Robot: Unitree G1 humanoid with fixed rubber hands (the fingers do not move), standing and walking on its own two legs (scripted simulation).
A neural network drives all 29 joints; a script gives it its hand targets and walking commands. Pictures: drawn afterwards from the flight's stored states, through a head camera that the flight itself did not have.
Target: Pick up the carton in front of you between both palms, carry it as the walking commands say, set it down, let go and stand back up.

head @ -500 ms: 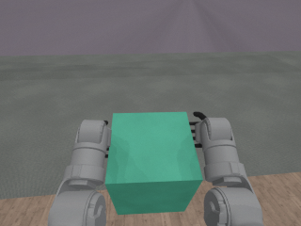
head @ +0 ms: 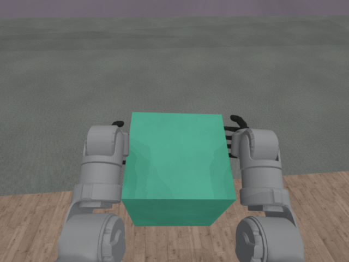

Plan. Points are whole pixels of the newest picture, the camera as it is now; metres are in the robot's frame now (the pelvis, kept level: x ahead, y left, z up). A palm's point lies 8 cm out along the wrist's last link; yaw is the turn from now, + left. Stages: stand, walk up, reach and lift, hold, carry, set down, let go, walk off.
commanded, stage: carry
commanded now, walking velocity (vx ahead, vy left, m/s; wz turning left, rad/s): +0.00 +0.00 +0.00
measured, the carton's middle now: (174, 174) +0.35 +0.00 +0.02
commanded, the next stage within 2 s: none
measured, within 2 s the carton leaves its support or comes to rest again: neither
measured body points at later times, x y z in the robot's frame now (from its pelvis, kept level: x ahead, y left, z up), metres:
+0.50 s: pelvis +0.04 -0.01 +0.00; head +0.07 -0.02 +0.45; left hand +0.42 +0.13 +0.12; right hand +0.42 -0.16 +0.11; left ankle +0.09 +0.11 -0.73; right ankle +0.00 -0.13 -0.72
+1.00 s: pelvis +0.02 -0.01 +0.00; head -0.02 +0.00 +0.45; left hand +0.36 +0.15 +0.14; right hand +0.38 -0.14 +0.14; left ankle +0.09 +0.11 -0.73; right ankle +0.00 -0.13 -0.72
